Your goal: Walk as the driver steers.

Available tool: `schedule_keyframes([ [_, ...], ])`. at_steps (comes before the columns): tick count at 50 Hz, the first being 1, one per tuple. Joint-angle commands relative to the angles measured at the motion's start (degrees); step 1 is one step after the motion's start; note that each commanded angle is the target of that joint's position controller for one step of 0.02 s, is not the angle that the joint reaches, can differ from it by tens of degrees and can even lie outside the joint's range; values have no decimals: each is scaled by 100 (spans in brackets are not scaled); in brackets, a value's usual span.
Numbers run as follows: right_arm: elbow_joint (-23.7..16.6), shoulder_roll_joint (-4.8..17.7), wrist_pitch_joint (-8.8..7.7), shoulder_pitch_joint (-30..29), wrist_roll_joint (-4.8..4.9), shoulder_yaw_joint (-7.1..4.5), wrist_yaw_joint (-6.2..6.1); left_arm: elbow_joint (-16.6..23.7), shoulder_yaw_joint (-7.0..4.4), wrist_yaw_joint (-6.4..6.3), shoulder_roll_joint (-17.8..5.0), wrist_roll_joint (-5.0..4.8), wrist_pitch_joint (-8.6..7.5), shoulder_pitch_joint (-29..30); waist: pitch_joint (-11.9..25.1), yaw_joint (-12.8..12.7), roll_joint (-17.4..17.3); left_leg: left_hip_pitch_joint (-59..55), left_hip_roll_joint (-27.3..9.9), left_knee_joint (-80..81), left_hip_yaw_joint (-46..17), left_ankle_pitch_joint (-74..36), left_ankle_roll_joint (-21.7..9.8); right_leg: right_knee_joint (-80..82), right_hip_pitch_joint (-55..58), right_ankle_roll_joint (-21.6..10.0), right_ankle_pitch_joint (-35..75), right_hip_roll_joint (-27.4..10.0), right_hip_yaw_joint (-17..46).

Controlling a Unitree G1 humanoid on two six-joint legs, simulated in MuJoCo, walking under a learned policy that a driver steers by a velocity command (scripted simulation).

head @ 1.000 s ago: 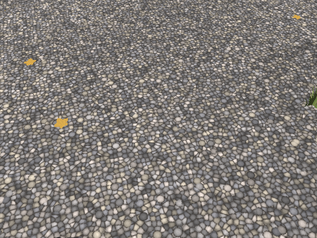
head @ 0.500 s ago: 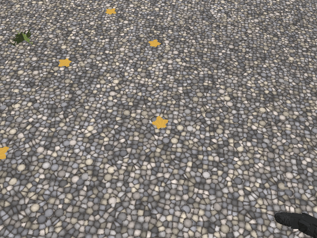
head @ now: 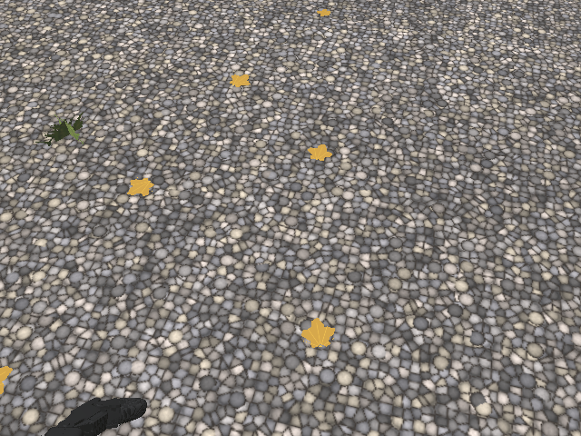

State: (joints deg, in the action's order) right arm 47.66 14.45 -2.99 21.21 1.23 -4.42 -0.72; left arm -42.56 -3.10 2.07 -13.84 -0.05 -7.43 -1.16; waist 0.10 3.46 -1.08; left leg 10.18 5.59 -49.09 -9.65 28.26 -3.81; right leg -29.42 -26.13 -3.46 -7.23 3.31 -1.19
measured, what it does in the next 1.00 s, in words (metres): walks ahead, turning right: left foot, then right foot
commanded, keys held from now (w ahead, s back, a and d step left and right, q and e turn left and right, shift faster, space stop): w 0.16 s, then w+e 0.84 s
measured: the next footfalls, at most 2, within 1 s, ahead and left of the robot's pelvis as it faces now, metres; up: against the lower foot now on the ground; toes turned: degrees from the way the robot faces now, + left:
left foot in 0.44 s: +0.41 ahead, +0.13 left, +0.00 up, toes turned -7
right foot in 0.96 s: +0.59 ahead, -0.20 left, +0.00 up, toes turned -27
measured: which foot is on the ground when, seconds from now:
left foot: up 0.00-0.42, down 0.44-0.96, up 0.98-1.00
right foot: down 0.00-0.46, up 0.48-0.94, down 0.96-1.00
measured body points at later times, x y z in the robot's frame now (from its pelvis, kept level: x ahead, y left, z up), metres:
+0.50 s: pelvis +0.27 +0.03 +0.00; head +0.31 +0.04 +0.45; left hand +0.28 +0.31 -0.13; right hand +0.49 -0.21 -0.06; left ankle +0.37 +0.14 -0.73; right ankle +0.11 -0.09 -0.68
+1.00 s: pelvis +0.50 -0.07 -0.01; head +0.54 -0.10 +0.44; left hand +0.80 +0.08 -0.09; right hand +0.42 -0.36 -0.14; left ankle +0.39 +0.14 -0.67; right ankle +0.56 -0.18 -0.73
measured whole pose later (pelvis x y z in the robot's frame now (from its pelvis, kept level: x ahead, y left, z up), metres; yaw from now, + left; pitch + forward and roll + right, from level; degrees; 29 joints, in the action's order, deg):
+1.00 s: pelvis +0.50 -0.07 -0.01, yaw -25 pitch +2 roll +2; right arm 50.2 17.3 -3.6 15.7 0.5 -4.7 -0.5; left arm -37.7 -4.4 2.3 -16.7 -1.4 -1.2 -4.9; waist -3.4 2.5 0.7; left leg 6.7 -5.8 -50.0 7.8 29.4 3.0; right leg -38.0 -29.5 -5.5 -9.8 0.5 -2.5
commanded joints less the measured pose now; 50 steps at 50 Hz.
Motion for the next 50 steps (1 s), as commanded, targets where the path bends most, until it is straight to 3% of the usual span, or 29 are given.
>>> schedule_keyframes([
  [1,-552,850,-206,-229,98,-104,38,-142,-265,-58,-747,-133,81,-1622,836,-911,750,3626,-492,-2605,-93,-216,89,1241,4007,-1335,-1327,-2257,3456],
  [2,-637,787,-221,-600,17,-90,28,-66,-218,-66,-691,-52,113,-1276,378,-760,305,3466,-746,-2344,153,-670,102,1424,3191,-1206,-742,-2050,2893],
  [3,-696,729,-236,-747,-64,-105,14,-51,-179,-59,-578,-11,114,-1110,165,-615,207,3293,-930,-1984,244,-947,132,1559,2692,-1139,-202,-1858,2535],
  [4,-705,641,-230,-697,-81,-111,15,-59,-144,-55,-529,41,99,-1065,172,-468,334,3001,-1059,-1739,292,-1083,152,1658,2394,-1073,269,-1694,2245],
  [7,-723,366,-183,-727,-81,-53,3,-205,-171,-66,-634,-27,71,-1207,125,-365,516,2907,-1206,-1057,521,-1213,286,1905,2078,-1094,1164,-1549,1673],
  [10,-938,228,-200,-1419,-138,21,5,-317,-236,-138,-859,-93,135,-1450,10,-512,428,2857,-1170,167,694,-2103,422,2005,1900,-994,1697,-1337,1242],
  [12,-1006,150,-234,-1799,-123,64,44,-385,-255,-167,-926,-134,182,-1639,-14,-619,459,2453,-984,1006,767,-2806,466,1973,1737,-857,1658,-1137,1002],
  [16,-1158,254,-308,-2489,-44,61,157,-556,-257,-196,-934,-189,275,-2123,-132,-828,524,2030,-719,1811,742,-3289,501,1751,1876,-800,1186,-1263,1215],
  [19,-1221,503,-391,-2537,-33,-11,215,-598,-295,-257,-1027,-191,360,-2212,-117,-673,639,1687,-675,2254,629,-2800,352,1324,2239,-671,1024,-1482,1609],
  [20,-1154,609,-413,-2271,-35,-57,205,-592,-311,-273,-1073,-184,381,-2158,-10,-486,689,1219,-646,2394,676,-2683,256,1071,2196,-598,1264,-1465,1627],
  [21,-982,804,-426,-1672,-68,-159,163,-560,-290,-277,-1015,-163,384,-2104,326,-179,644,290,-632,2507,730,-2621,96,482,2015,-461,1744,-1216,1494],
  [22,-832,1095,-445,-715,-167,-257,108,-410,-204,-267,-794,-87,369,-1916,1064,292,426,-1254,-1288,2166,211,-2765,-226,-823,1218,-269,1268,-888,1291],
  [23,-718,1595,-381,20,-226,-376,68,-278,-49,-271,-272,-74,294,-2502,2038,294,-845,-3509,-2722,2109,-1620,-2659,-958,-2885,-765,130,-994,-127,614],
  [24,-615,1314,-322,198,-144,-310,103,-234,-48,-265,-448,-187,244,-2606,2451,294,-1541,-3635,-3144,2743,-3055,-1471,-1272,-3911,-1642,185,-2785,-177,872],
  [25,-650,902,-299,-127,-119,-196,85,-207,-196,-279,-921,-280,262,-2187,1519,305,-925,-2876,-2857,2985,-2456,-788,-1016,-4326,-2035,185,-2374,-475,949],
  [27,-650,524,-280,-869,-135,-48,93,-74,-234,-292,-890,-183,349,-1661,445,-1,-439,-1263,-2411,3421,-1208,-1269,-756,-4098,-1810,217,-1551,-848,686],
  [29,-585,413,-322,-1247,-185,-27,119,-57,-242,-262,-641,-163,483,-1778,69,-335,-659,-304,-2144,3842,-456,-1712,-656,-3783,-1269,235,-1188,-1082,694],
  [31,-500,519,-387,-1314,-183,-78,118,27,-226,-251,-488,-158,582,-1710,-44,-431,-548,-22,-2127,4092,58,-2203,-711,-3643,-1240,290,-831,-1123,666],
  [33,-392,650,-419,-1242,-196,-129,86,142,-229,-239,-495,-123,624,-1503,-101,-440,-360,-59,-2152,4183,468,-2608,-760,-3272,-1411,354,-339,-1149,720],
  [38,-211,929,-355,-1014,-146,-196,9,406,-142,-52,-402,-110,564,-653,-281,-170,-186,-271,-1997,4189,1450,-2948,-563,-1664,-1156,306,957,-1038,359],
  [43,-7,1237,-195,-602,-6,-296,8,802,-129,88,-520,-106,600,74,-522,30,-168,-1157,-2297,3861,1742,-3134,-398,-879,-1250,57,305,-910,23],
  [45,6,1402,-117,-630,53,-344,-3,874,-197,110,-661,-87,622,-59,-342,-147,-314,-1397,-2320,3228,1933,-4702,-284,-755,-782,-150,-330,-625,-286],
  [46,-2,1477,-72,-678,85,-363,-13,810,-281,100,-798,-84,637,-451,-54,-405,-380,-1400,-2248,2543,2075,-5737,-201,-664,-160,-282,-536,-368,-495],
  [47,-21,1422,-27,-733,100,-334,-24,571,-442,66,-1045,-109,646,-1340,403,-897,-267,-1093,-2020,1368,2296,-6199,-39,-285,1061,-472,-228,-43,-639],
  [48,-97,1193,-45,-627,-33,-236,-46,300,-662,-41,-1541,-133,690,-2395,985,-1304,232,262,-1792,-368,2342,-4879,251,-213,2917,-784,-48,-416,236],
  [49,-479,367,-191,-210,-276,36,18,347,-737,-79,-2237,-199,644,-2206,1342,-616,1842,2939,-629,-2391,1921,246,637,409,4634,-1822,-986,-1888,3526],
  [50,-509,764,-419,-709,-64,3,93,560,-584,-46,-1798,-134,548,-2404,2121,-1035,1165,3514,-514,-3057,548,604,544,1242,4942,-2047,-1631,-2271,4847],
])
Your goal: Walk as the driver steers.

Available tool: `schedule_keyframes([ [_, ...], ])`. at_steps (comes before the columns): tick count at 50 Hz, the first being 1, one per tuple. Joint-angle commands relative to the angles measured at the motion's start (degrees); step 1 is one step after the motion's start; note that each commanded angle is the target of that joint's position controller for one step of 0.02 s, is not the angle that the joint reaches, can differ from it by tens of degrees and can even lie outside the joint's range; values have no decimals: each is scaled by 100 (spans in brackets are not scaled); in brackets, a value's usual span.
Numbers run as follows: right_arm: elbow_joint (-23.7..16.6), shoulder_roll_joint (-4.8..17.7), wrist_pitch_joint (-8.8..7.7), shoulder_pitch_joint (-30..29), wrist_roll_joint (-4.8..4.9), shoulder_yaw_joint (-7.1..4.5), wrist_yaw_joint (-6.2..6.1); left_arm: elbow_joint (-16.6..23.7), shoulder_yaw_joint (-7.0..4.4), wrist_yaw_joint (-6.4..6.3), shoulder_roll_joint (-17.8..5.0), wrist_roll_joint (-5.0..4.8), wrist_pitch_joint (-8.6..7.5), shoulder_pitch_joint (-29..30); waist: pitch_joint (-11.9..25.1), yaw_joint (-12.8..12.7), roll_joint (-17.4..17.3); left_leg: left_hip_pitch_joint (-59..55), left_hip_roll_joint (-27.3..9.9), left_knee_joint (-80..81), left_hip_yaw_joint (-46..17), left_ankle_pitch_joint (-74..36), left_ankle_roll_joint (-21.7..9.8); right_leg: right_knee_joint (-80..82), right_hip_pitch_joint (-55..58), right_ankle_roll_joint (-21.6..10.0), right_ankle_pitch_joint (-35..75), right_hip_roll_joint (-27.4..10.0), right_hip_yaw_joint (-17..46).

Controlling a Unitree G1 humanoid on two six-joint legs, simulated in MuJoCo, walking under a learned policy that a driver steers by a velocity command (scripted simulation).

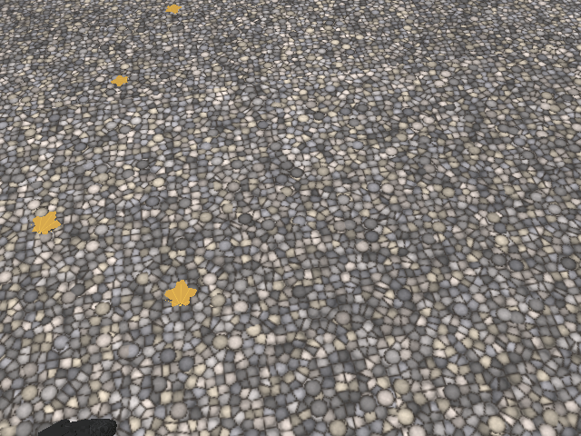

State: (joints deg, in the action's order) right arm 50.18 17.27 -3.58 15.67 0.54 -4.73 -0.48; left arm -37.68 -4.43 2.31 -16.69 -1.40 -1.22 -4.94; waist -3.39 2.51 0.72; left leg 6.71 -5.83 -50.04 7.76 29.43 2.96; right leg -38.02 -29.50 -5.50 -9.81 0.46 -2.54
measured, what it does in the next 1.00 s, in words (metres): walks ahead: left foot, then right foot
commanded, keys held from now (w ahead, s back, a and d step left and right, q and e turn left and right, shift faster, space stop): w+e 0.06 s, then w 0.32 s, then w+q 0.62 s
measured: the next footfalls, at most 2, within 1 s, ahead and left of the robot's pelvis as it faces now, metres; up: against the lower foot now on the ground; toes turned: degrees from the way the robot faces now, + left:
left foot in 0.48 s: +0.46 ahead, +0.10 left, +0.00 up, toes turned -6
right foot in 0.96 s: +0.72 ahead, -0.11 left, +0.00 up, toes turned +12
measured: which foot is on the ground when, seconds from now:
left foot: up 0.00-0.46, down 0.48-0.98, up 1.00-1.00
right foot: down 0.00-0.50, up 0.52-0.94, down 0.96-1.00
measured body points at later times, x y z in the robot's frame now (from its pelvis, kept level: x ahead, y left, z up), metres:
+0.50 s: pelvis +0.29 +0.02 +0.01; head +0.32 +0.02 +0.46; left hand +0.35 +0.31 -0.12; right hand +0.48 -0.25 -0.07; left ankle +0.42 +0.10 -0.72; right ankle +0.11 -0.08 -0.70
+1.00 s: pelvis +0.57 -0.01 +0.01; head +0.60 -0.01 +0.46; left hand +0.78 +0.25 -0.04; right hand +0.62 -0.30 -0.11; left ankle +0.42 +0.10 -0.69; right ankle +0.68 -0.12 -0.72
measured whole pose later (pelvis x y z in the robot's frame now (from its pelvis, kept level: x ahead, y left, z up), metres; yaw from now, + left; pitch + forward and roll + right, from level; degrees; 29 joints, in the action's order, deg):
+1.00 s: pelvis +0.57 -0.01 +0.01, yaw +9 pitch +3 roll -1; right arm 45.7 17.5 -1.8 22.6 1.5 -4.0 -0.9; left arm -36.7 -2.4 0.7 -14.8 0.3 -7.0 -1.9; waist -0.2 4.7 -1.4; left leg 9.8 4.5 -41.6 -12.1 27.6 -2.4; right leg -28.5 -25.2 -0.5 -6.0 2.1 1.9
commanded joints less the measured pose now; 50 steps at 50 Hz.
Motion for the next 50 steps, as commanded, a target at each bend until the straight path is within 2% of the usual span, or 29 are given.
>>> schedule_keyframes([
  [1,-922,756,-460,-673,212,-39,111,-4,-346,-47,-1172,55,-158,-1857,1714,-1002,651,4338,378,-2935,-1211,-77,-263,2166,4862,-1546,-891,-1851,4176],
  [2,-916,677,-514,-736,141,-3,80,19,-296,-57,-1017,33,-201,-1554,1290,-784,296,4141,132,-2476,-1205,-574,-346,2105,4085,-1343,-370,-1599,3465],
  [3,-852,696,-514,-728,-16,-29,31,89,-235,-74,-830,47,-202,-1131,973,-533,95,3727,-45,-1972,-1213,-880,-319,2131,3279,-1186,234,-1387,2926],
  [4,-788,737,-448,-578,-55,-64,30,189,-156,-101,-633,117,-208,-856,862,-310,158,3284,-188,-1687,-1238,-1099,-306,2251,2725,-1109,758,-1248,2536],
  [5,-765,706,-368,-475,-54,-70,48,230,-135,-118,-592,152,-218,-762,828,-212,216,3040,-209,-1499,-1213,-1216,-260,2373,2420,-1118,1041,-1204,2403],
  [8,-796,433,-222,-611,-116,2,49,99,-151,-194,-702,117,-285,-934,629,-193,122,2979,-173,-719,-1051,-1774,-53,2614,1977,-1124,1760,-1070,1809],
  [13,-1002,225,-239,-1512,-58,127,133,-167,-153,-269,-781,73,-294,-1317,293,-569,279,2679,91,1242,-926,-3621,-28,2726,1853,-733,1207,-753,1196],
  [16,-1135,283,-272,-1928,7,136,203,-369,-157,-254,-813,47,-293,-1607,60,-748,310,2722,185,1739,-947,-3784,-139,2682,2168,-718,812,-968,1371],
  [18,-1228,350,-306,-2092,1,126,260,-486,-165,-264,-821,42,-257,-1758,-15,-783,312,2963,226,1979,-974,-3459,-280,2451,2679,-695,1015,-1171,1512],
  [21,-1206,452,-333,-1862,18,102,330,-574,-203,-305,-913,62,-183,-1740,79,-621,473,2782,335,2152,-832,-2773,-547,2078,3255,-539,1920,-1370,1484],
  [22,-1131,542,-333,-1562,19,58,327,-566,-211,-314,-951,67,-164,-1649,273,-446,523,2312,492,2204,-669,-2584,-673,1722,3325,-447,2872,-1293,1332],
  [23,-937,695,-327,-931,1,-36,306,-553,-188,-325,-914,85,-138,-1571,704,-111,452,1414,697,2302,-490,-2676,-847,951,3276,-317,3846,-1050,1062],
  [24,-744,945,-314,-46,-37,-124,285,-474,-114,-352,-777,145,-130,-1536,1412,277,245,-47,287,2059,-974,-3046,-1153,-283,2624,-118,3562,-797,791],
  [25,-677,1455,-285,624,-101,-251,275,-328,4,-331,-397,171,-219,-2111,2253,176,-979,-2241,-984,2183,-3370,-2511,-2071,-2464,485,374,1375,17,409],
  [26,-556,1157,-241,798,83,-184,317,-338,50,-298,-388,182,-333,-2043,2454,242,-1675,-2878,-1382,3115,-5171,-1477,-2436,-3461,-787,524,-2107,448,767],
  [27,-642,908,-214,460,144,-91,299,-196,-18,-234,-739,45,-439,-1575,1680,287,-1156,-2421,-1297,3294,-4801,-692,-2164,-3834,-1463,457,-1945,71,1033],
  [28,-765,783,-173,132,66,-59,266,-84,0,-208,-754,-18,-513,-1082,1089,254,-613,-1626,-1070,3384,-4117,-822,-1974,-3649,-1512,403,-1487,-172,910],
  [29,-811,705,-144,-119,1,-28,252,-14,-4,-211,-715,64,-554,-832,602,93,-256,-814,-862,3519,-3629,-1326,-1885,-3152,-1405,406,-1158,-354,805],
  [30,-865,573,-151,-254,-47,25,233,-10,-44,-236,-720,173,-541,-818,486,-75,-225,-328,-666,3642,-3317,-1835,-1807,-2709,-1064,430,-911,-515,815],
  [32,-908,585,-140,-314,-45,25,200,6,-34,-252,-577,228,-482,-987,503,-277,-480,125,-474,3809,-3045,-2469,-1865,-2211,-663,564,-790,-553,743],
  [34,-895,720,-148,-239,-2,-23,138,72,-5,-289,-470,231,-418,-856,463,-300,-503,441,-364,3908,-2711,-2855,-1902,-1669,-591,722,-524,-513,629],
  [39,-773,882,-60,186,93,-102,3,328,94,-260,-240,186,-459,199,302,55,-503,843,3,3812,-2264,-2773,-1565,212,-72,910,1206,-208,589],
  [42,-693,866,26,530,131,-108,-31,457,80,-187,-312,107,-526,660,290,216,-528,593,-93,3527,-2569,-2519,-1511,731,126,903,1355,-45,657],
  [44,-694,848,82,614,127,-114,-55,501,33,-144,-434,84,-577,732,318,175,-588,264,-196,3216,-2915,-2388,-1436,1039,264,830,1048,5,746],
  [46,-744,861,121,528,106,-136,-70,444,-31,-133,-556,66,-631,450,384,-44,-756,138,-230,2840,-3163,-2518,-1326,1265,734,664,657,14,717],
  [47,-790,752,128,453,93,-104,-63,323,-100,-160,-665,83,-651,1,582,-298,-751,255,-43,2450,-3092,-2721,-1189,1499,1433,503,673,-20,639],
  [48,-888,496,103,371,45,-11,-37,231,-186,-207,-895,174,-674,-714,1187,-656,-557,700,237,1395,-2796,-2658,-998,1331,2684,188,606,-580,1056],
  [49,-1033,111,46,810,61,106,-32,142,-311,-257,-1382,272,-633,-1493,2099,-738,590,2281,945,-480,-1996,-1256,-603,1308,4770,-497,182,-1853,2750],
  [50,-1144,249,5,1104,139,135,-32,-42,-317,-205,-1300,167,-537,-1782,2362,-639,1819,3541,918,-1705,-1680,538,-468,1812,5216,-987,-1093,-2603,4610],
])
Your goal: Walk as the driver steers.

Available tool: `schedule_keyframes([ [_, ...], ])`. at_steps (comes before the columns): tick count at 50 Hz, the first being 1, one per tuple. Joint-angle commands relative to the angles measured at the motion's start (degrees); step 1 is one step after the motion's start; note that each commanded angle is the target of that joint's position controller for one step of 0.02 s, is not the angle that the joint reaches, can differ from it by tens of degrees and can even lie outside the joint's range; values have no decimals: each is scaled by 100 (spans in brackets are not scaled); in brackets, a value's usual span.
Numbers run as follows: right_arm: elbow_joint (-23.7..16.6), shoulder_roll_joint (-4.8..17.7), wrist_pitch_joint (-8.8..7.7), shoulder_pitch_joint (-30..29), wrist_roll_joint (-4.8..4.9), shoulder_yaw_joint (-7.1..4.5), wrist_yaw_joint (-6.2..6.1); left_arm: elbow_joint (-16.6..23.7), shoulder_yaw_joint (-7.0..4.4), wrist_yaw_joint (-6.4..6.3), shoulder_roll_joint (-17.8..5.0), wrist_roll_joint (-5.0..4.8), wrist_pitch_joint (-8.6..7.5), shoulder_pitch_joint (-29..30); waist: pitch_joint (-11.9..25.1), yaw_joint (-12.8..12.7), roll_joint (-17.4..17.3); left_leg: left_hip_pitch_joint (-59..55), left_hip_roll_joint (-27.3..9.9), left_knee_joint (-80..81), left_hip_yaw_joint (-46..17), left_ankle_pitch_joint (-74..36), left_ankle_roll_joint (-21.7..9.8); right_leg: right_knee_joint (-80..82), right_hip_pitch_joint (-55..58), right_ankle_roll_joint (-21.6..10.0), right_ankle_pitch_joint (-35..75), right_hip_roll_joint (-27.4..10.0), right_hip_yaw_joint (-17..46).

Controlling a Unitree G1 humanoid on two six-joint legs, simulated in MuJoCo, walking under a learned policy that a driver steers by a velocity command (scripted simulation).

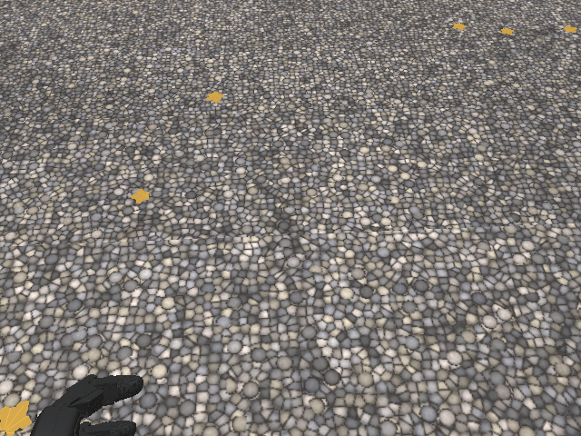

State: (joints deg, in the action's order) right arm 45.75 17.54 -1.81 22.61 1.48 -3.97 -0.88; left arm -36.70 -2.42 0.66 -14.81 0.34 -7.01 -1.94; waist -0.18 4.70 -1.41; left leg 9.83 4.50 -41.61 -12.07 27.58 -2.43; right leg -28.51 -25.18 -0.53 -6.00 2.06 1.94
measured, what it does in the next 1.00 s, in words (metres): walks ahead: left foot, then right foot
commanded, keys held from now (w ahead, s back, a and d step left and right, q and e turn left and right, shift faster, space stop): w+q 0.16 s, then w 0.26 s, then w+e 0.58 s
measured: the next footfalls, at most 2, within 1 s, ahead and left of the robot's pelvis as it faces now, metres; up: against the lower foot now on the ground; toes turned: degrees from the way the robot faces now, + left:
left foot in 0.44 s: +0.37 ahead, +0.19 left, +0.00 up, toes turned +14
right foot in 0.98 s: +0.72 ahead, -0.03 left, +0.00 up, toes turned -4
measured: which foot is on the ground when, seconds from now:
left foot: up 0.00-0.42, down 0.44-1.00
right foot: down 0.00-0.46, up 0.48-0.96, down 0.98-1.00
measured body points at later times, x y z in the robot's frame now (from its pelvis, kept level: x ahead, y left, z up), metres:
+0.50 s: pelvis +0.25 +0.06 +0.00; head +0.29 +0.08 +0.44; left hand +0.19 +0.34 -0.14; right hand +0.53 -0.12 -0.07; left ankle +0.33 +0.18 -0.73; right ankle +0.11 -0.12 -0.68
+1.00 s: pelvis +0.56 +0.07 -0.01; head +0.57 +0.07 +0.44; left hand +0.77 +0.30 -0.10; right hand +0.51 -0.18 -0.15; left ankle +0.33 +0.18 -0.72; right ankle +0.68 -0.03 -0.73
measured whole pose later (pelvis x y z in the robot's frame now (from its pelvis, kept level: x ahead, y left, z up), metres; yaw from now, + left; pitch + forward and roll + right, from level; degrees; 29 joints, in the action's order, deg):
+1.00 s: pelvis +0.56 +0.07 -0.01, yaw -3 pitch +3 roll +0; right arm 53.8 13.5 -6.0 26.0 -5.9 -1.1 1.8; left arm -43.8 -1.1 4.2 -14.6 2.5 -4.3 -4.0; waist 1.1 1.9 0.0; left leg -10.8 -4.1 -17.9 16.6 27.4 2.4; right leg -32.2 -30.7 -6.5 -3.6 1.7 -2.3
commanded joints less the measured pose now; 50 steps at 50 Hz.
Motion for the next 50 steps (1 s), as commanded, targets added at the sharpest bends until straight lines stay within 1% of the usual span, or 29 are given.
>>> schedule_keyframes([
  [1,-622,732,-154,104,91,-76,7,-60,-392,-44,-1012,-45,70,-1797,1222,-939,1233,3636,-464,-3064,190,317,117,1063,4120,-1300,-2156,-2541,3725],
  [2,-698,816,-117,-362,44,-114,14,-34,-325,-61,-811,-30,110,-1545,629,-950,803,3650,-645,-3151,385,-156,156,1145,3421,-1094,-1814,-2276,2863],
  [3,-763,736,-93,-571,-6,-121,28,-67,-272,-55,-689,-4,131,-1286,243,-825,593,3505,-795,-2960,473,-499,192,1329,2775,-1011,-1238,-2015,2256],
  [5,-826,537,-26,-610,6,-130,79,-142,-227,-54,-565,37,117,-1012,-74,-589,817,3126,-1052,-2627,536,-864,220,1652,2008,-924,-520,-1707,1432],
  [8,-969,293,48,-772,-3,-80,112,-287,-294,-48,-702,-2,43,-996,-137,-518,708,3148,-1143,-2226,638,-1259,323,1950,1786,-1053,254,-1695,729],
  [11,-1054,143,2,-1076,-47,-2,160,-486,-339,-33,-866,1,37,-1152,-108,-578,482,3048,-1104,-1246,652,-1986,329,2014,1881,-1104,848,-1616,208],
  [13,-1116,70,-62,-1438,-54,55,226,-584,-347,-26,-950,-52,68,-1206,-192,-686,449,2780,-1013,-416,840,-2532,269,2042,1856,-1029,968,-1498,-153],
  [16,-1298,78,-122,-2031,-41,95,315,-795,-384,-22,-1139,-162,135,-1543,-328,-867,436,2520,-892,367,1104,-2725,169,2023,2071,-969,899,-1592,-297],
  [18,-1411,168,-131,-2239,-31,78,349,-946,-407,-17,-1235,-215,199,-1713,-382,-852,499,2487,-828,671,1160,-2402,34,1878,2446,-915,1177,-1770,-269],
  [20,-1426,329,-137,-2096,-58,10,356,-1050,-426,-34,-1339,-256,275,-1732,-234,-651,625,2038,-641,941,1335,-1959,-151,1416,2743,-801,2238,-1830,-350],
  [21,-1294,463,-136,-1604,-91,-77,341,-1082,-417,-53,-1371,-274,314,-1658,81,-308,631,1210,-442,1203,1526,-2071,-283,778,2689,-675,3149,-1706,-544],
  [22,-1017,736,-126,-758,-109,-230,290,-1133,-341,-66,-1223,-257,331,-1763,594,89,556,-188,-328,1311,1577,-2294,-438,-271,2205,-512,3433,-1438,-715],
  [23,-844,1224,-93,271,-161,-378,186,-994,-182,-66,-896,-87,301,-1784,1423,482,-101,-2047,-1470,1077,275,-2714,-806,-2123,845,-260,1597,-1119,-817],
  [24,-842,1604,-85,284,-183,-386,172,-885,24,-8,-254,-76,191,-2395,2208,16,-1444,-3343,-2833,1800,-2417,-1728,-1679,-3992,-1078,38,-2731,-104,-344],
  [25,-863,1072,-109,316,-155,-269,184,-988,-146,13,-909,-253,114,-1978,2115,342,-713,-3050,-2772,2129,-2556,-1198,-1549,-4586,-1558,-13,-2846,-290,485],
  [26,-805,876,-143,23,-144,-192,181,-800,-208,23,-1061,-372,89,-1529,1197,253,-641,-2373,-2572,2231,-1603,-1398,-1303,-4617,-1968,-70,-2404,-530,372],
  [27,-344,132,-461,413,-561,80,139,-896,20,150,-491,584,-95,-1502,248,124,-610,-1299,-2071,2693,-1013,-326,-1089,-4267,-1929,-303,-1426,-551,438],
  [28,-300,31,-522,102,-525,119,130,-868,84,160,-224,679,-113,-1588,-38,-166,-624,-854,-1997,2867,-576,-636,-1011,-4047,-1933,-369,-1076,-695,362],
  [29,-417,-76,-507,-321,-533,156,105,-912,145,211,-168,624,-88,-1708,101,-404,-400,-569,-2041,2983,-354,-1079,-959,-3870,-1650,-406,-728,-809,408],
  [30,-501,-84,-498,-557,-527,164,113,-961,140,276,-197,502,-45,-1728,166,-502,-373,-337,-2070,3135,-137,-1418,-1001,-3771,-1460,-394,-574,-873,441],
  [31,-532,-28,-505,-645,-545,153,123,-956,111,336,-319,396,-2,-1668,194,-530,-336,-231,-2113,3269,37,-1645,-1062,-3703,-1472,-339,-456,-870,453],
  [32,-501,-3,-512,-617,-604,151,122,-943,121,380,-325,366,42,-1555,189,-523,-299,-283,-2100,3370,310,-1887,-1110,-3589,-1625,-279,-222,-873,468],
  [36,-285,78,-562,-394,-784,183,177,-783,208,461,-153,356,120,-990,-8,-493,-107,-347,-2055,3551,1337,-3145,-1213,-2589,-2032,-124,966,-907,345],
  [38,-157,77,-563,-270,-762,214,225,-717,232,499,-102,359,171,-706,-78,-420,-117,-183,-1875,3522,1867,-3475,-1112,-1867,-1674,-123,1522,-802,44],
  [41,159,240,-557,151,-742,204,295,-559,217,495,-130,312,273,-312,-302,-325,-209,-447,-1981,3445,2125,-3793,-1009,-1284,-1465,-205,1761,-649,-136],
  [45,461,412,-505,411,-690,142,291,-424,136,429,-245,313,309,117,-466,-260,-211,-1618,-2157,3173,2248,-4254,-840,-566,-1570,-425,1093,-418,-296],
  [47,561,571,-468,487,-676,68,237,-337,55,390,-383,268,288,178,-426,-360,-332,-1978,-2221,2792,2385,-5567,-762,-405,-1185,-583,433,-137,-507],
  [49,558,809,-462,345,-691,-17,203,-383,-99,296,-697,146,195,-304,-95,-758,-333,-1819,-2039,1720,2751,-7205,-520,-152,28,-863,365,373,-857],
  [50,597,658,-484,548,-844,56,235,-630,-246,198,-1005,126,134,-1121,525,-923,-234,-959,-1808,547,2803,-7073,-257,-647,1672,-1154,823,498,-668],
])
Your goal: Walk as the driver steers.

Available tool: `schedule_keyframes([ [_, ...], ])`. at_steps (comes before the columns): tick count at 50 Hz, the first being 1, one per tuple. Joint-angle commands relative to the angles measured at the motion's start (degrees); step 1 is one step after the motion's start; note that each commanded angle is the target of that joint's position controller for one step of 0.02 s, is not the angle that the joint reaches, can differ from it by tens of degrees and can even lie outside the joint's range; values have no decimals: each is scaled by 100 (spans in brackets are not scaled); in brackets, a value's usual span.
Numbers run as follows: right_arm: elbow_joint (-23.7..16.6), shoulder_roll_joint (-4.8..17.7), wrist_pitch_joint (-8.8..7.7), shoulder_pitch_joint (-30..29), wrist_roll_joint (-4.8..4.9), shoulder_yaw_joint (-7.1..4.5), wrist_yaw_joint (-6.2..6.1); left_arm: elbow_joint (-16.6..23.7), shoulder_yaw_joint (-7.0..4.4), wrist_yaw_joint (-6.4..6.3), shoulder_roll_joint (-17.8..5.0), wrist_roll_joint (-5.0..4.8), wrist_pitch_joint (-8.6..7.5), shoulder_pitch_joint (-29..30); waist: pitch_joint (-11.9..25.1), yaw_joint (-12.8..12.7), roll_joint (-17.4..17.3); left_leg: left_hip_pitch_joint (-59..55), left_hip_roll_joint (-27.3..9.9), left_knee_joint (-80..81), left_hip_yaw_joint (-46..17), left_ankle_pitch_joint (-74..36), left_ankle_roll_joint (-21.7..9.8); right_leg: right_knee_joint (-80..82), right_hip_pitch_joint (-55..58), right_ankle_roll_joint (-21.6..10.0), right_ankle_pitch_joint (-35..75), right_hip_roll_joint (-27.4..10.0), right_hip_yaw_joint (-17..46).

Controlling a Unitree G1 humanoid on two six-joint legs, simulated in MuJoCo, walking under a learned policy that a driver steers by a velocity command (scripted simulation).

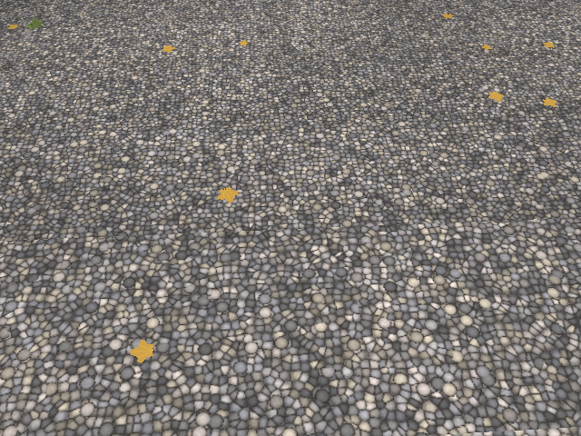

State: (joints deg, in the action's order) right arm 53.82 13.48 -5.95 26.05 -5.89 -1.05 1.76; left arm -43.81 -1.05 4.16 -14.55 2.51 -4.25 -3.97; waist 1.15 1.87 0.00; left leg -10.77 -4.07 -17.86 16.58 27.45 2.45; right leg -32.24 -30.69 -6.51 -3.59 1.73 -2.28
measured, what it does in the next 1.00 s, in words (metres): goes down: left foot, then right foot 0.18 m lower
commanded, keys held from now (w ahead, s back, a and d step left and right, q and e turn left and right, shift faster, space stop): w+e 0.26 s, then w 0.40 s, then w+q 0.34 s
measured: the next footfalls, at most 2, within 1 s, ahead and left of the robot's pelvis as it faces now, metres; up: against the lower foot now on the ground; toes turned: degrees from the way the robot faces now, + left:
left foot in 0.40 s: +0.38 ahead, +0.08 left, +0.00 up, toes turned -13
right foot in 0.96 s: +0.65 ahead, -0.28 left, -0.18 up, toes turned -16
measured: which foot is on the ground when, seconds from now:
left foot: down 0.00-0.02, up 0.04-0.38, down 0.40-0.98, up 1.00-1.00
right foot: down 0.00-0.40, up 0.42-0.94, down 0.96-1.00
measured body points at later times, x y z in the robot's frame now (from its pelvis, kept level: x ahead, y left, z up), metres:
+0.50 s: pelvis +0.29 +0.00 +0.00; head +0.30 +0.01 +0.45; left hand +0.43 +0.24 -0.12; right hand +0.33 -0.26 -0.11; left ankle +0.34 +0.09 -0.71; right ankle +0.18 -0.11 -0.61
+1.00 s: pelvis +0.57 -0.14 -0.13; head +0.57 -0.15 +0.32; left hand +0.82 +0.01 -0.22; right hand +0.36 -0.29 -0.26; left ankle +0.36 +0.08 -0.67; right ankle +0.62 -0.27 -0.88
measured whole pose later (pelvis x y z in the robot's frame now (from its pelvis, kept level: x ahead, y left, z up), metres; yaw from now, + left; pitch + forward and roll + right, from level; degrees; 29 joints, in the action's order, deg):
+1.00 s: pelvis +0.57 -0.14 -0.13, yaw -9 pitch +1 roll +5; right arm 60.2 9.9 -4.4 39.1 -4.7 2.2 4.5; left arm -44.5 1.2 3.6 -13.3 4.9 -3.9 -4.2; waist 2.0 9.6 4.4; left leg 9.3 2.5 -79.2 -5.4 48.4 1.2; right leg -20.5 -17.1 -0.9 3.2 -7.7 -2.6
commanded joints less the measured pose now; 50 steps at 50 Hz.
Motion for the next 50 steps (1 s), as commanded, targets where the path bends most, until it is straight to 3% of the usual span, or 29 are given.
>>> schedule_keyframes([
  [1,-383,398,-130,877,-246,44,3,-251,-457,-285,-1143,-110,-130,-2293,2007,-774,490,3522,-534,-3718,-360,-5119,-54,-676,5646,-1661,691,-497,1639],
  [2,-427,620,-122,241,-92,15,258,-657,-405,-309,-1136,-40,-16,-3479,2507,-1376,557,4741,635,-5344,-966,315,188,761,6663,-2164,322,-1568,4021],
  [3,-779,491,-95,-1018,214,18,331,-936,-549,-319,-1288,47,-158,-3663,1203,-1699,215,6075,563,-5901,-1995,225,-137,1252,6208,-1509,-509,-1542,3882],
  [4,-955,609,-148,-1709,219,14,219,-838,-587,-307,-1283,-68,-274,-3040,42,-1579,373,6525,147,-6052,-2295,15,-173,1313,4867,-1219,-795,-1415,3380],
  [6,-985,626,-123,-1301,-6,30,-43,-714,-264,-204,-447,-113,-348,-1974,69,-666,316,5161,-164,-5311,-2361,-458,-369,1571,2758,-1295,-89,-1214,2787],
  [8,-1015,325,36,-1118,-12,135,-173,-371,-103,-139,-218,-65,-351,-1110,-29,-58,153,4118,-250,-4732,-2254,-230,-331,2085,1127,-1272,-546,-1054,2587],
  [12,-1150,218,199,-1427,176,257,-194,-127,-284,5,-890,49,-441,-899,-272,-96,79,3024,9,-2792,-1629,-1359,-14,2204,-282,-889,-779,-438,1870],
  [16,-1322,397,56,-2049,221,277,-38,-131,-359,165,-994,181,-279,-1726,-195,-482,244,2714,332,-2115,-1493,-2643,13,1412,161,-819,-560,-537,2055],
  [17,-1191,513,-27,-1597,99,222,-45,-13,-312,145,-941,281,-267,-1656,-92,-286,223,2043,516,-2807,-1172,-2728,-12,1015,-185,-725,-324,-417,1968],
  [19,-841,977,-187,-248,140,0,-107,334,-272,100,-883,219,-341,-1029,3,508,-8,719,635,-2479,-1167,-2079,-218,-273,-671,-430,582,-187,2008],
  [20,-674,1411,-236,615,239,-113,-148,299,-151,175,-379,118,-434,-1142,493,778,-779,-7,-423,-1372,-2811,-2541,-1157,-2097,-727,37,-135,286,1712],
  [21,-757,1654,-266,757,223,-94,-68,90,-4,125,268,89,-504,-2383,1288,142,-1398,-716,-1761,-1334,-4509,-5955,-2683,-4170,-1276,497,-3328,808,1317],
  [22,-713,1535,-182,802,127,-119,71,102,-93,38,-76,51,-464,-2712,1338,103,-1259,-739,-2317,-584,-6305,-4048,-3293,-5127,-2332,599,-3440,664,1447],
  [23,-785,1095,-171,112,223,-83,87,122,-225,-115,-662,115,-363,-1999,188,94,-595,285,-2086,-338,-5963,-2107,-2820,-5711,-2970,663,-2629,247,1499],
  [25,-1070,193,-119,-1093,273,204,-40,108,-91,-333,-504,326,-167,-1546,239,-148,-28,1649,-1453,-35,-4642,-1589,-2315,-5037,-2235,757,-1339,-335,1436],
  [26,-1002,128,-129,-1190,262,224,-106,189,28,-317,-249,399,-109,-1331,118,-246,-139,2089,-1148,145,-4108,-1885,-2126,-4509,-1859,795,-1177,-517,1305],
  [30,-445,436,-198,-120,167,49,-195,215,23,-61,-209,204,-65,-965,27,86,-201,1962,-692,209,-2811,-3044,-1971,-2840,-1677,1035,-647,-612,688],
  [32,-303,597,-164,138,131,-1,-61,258,85,70,-50,205,-26,-653,-38,177,-249,2396,-542,76,-2374,-3146,-1893,-2211,-1174,953,-183,-655,218],
  [33,-295,530,-114,197,-14,14,-35,172,131,146,-28,359,-48,-870,27,109,-407,2903,-436,-240,-2239,-2758,-1807,-2865,-644,764,391,-608,155],
  [34,-341,434,-94,45,8,54,4,225,101,177,-120,400,-58,-857,35,2,-408,3154,-421,-339,-2330,-2469,-1841,-2851,-561,638,645,-562,174],
  [35,-128,220,-116,363,-18,123,-73,377,134,135,-195,380,-70,-422,-170,196,-362,1986,-678,-692,-2919,-1975,-1905,-2281,-1935,672,1570,-918,984],
  [38,261,29,-162,1774,119,198,-266,606,161,-84,-130,395,-88,683,-293,953,-441,54,-772,-1528,-3456,-1336,-1912,-1015,-3647,847,1846,-914,814],
  [39,186,-150,-140,1627,152,275,-253,506,222,-75,-55,369,-102,681,-468,914,-212,821,-518,-1884,-3242,-1135,-1824,-292,-3019,860,2698,-1012,827],
  [42,-83,261,-6,940,30,260,94,591,357,62,83,315,93,558,-773,556,-328,4672,-197,-1584,-2837,363,-1749,-541,820,750,2833,-727,92],
  [45,-55,655,-76,856,260,118,77,564,311,2,-329,361,185,522,-1008,451,-50,3457,-343,-2518,-3378,462,-1449,725,758,727,2138,-939,400],
  [47,249,832,68,1070,321,68,42,23,146,-101,-676,213,152,-253,-817,266,134,2752,-34,-3762,-3281,153,-1125,1850,1691,739,3157,-987,251],
  [48,364,844,185,1062,182,108,172,-409,-58,-195,-920,187,112,-1515,-599,-348,303,3341,142,-5024,-3071,-12,-787,2014,3168,637,3705,-1108,33],
  [49,769,314,193,1847,-79,216,402,-877,-323,-225,-1225,255,90,-3112,212,-779,1038,4440,538,-6883,-2650,15,-249,1039,5445,73,4147,-1501,102],
  [50,1004,-506,183,3200,67,322,531,-842,-336,34,-1383,168,25,-3541,2434,-123,1779,5339,652,-9069,-2303,1625,-197,-1363,7652,-1078,6540,-2500,663],
])
Velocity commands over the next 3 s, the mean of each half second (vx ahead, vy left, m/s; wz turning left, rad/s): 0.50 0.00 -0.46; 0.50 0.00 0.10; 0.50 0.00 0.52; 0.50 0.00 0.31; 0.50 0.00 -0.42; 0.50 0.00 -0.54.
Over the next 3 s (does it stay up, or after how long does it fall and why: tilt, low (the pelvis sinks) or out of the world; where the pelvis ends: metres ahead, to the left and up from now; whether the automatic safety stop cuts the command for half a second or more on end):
stays up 1.61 -0.01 -0.34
